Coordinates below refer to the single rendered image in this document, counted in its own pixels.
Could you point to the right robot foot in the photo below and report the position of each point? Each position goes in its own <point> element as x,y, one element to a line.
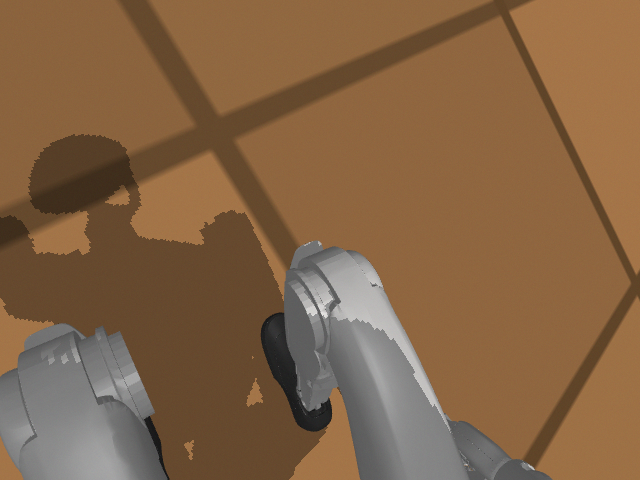
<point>282,366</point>

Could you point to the right robot arm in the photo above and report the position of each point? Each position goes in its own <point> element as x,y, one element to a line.
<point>517,469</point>

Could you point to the left robot foot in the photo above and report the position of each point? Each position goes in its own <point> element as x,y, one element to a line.
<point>156,441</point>

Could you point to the right robot hand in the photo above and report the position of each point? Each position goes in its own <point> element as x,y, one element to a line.
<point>477,451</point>

